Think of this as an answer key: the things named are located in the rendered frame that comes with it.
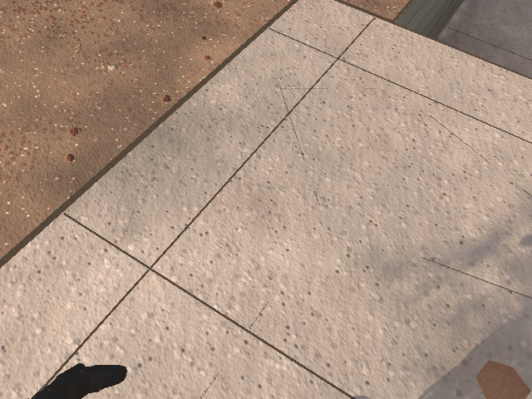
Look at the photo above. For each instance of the robot left hand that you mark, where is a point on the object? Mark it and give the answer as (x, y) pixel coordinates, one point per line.
(78, 381)

